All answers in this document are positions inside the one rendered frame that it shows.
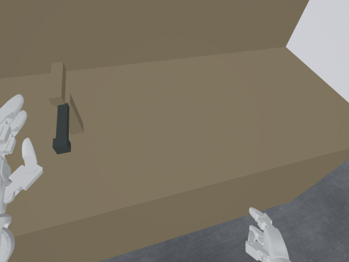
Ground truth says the robot left forearm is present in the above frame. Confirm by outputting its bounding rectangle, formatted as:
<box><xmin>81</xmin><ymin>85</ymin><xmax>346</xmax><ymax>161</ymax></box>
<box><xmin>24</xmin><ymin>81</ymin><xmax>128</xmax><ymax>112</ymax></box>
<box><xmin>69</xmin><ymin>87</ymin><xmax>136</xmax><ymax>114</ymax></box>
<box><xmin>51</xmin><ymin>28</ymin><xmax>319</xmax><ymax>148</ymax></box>
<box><xmin>0</xmin><ymin>213</ymin><xmax>15</xmax><ymax>262</ymax></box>

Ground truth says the robot right hand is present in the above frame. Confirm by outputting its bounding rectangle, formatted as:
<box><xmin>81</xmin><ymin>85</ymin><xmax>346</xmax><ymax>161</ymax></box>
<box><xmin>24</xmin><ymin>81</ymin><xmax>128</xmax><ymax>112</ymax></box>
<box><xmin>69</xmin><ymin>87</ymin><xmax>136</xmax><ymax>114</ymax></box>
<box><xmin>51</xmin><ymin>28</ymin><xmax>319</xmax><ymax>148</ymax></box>
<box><xmin>245</xmin><ymin>207</ymin><xmax>289</xmax><ymax>262</ymax></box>

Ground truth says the robot left hand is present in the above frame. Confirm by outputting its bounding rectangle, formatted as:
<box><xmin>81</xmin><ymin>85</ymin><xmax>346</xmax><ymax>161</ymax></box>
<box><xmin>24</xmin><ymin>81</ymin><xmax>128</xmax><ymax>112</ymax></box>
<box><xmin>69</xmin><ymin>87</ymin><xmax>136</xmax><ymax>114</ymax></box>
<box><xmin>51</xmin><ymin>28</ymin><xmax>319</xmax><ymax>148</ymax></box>
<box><xmin>0</xmin><ymin>94</ymin><xmax>43</xmax><ymax>214</ymax></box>

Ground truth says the tap lever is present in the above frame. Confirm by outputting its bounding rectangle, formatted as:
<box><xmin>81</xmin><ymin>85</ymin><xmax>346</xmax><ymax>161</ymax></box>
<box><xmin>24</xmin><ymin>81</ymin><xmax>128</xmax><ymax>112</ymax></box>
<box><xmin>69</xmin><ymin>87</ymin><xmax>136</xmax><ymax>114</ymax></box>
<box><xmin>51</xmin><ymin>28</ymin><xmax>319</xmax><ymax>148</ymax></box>
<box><xmin>52</xmin><ymin>103</ymin><xmax>71</xmax><ymax>154</ymax></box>

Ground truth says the counter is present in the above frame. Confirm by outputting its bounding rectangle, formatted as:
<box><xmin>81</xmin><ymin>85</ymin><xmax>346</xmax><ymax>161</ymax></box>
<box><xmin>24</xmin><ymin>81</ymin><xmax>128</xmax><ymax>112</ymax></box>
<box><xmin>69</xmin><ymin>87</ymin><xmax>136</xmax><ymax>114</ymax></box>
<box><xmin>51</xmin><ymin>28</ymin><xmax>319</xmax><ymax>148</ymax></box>
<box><xmin>0</xmin><ymin>0</ymin><xmax>349</xmax><ymax>262</ymax></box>

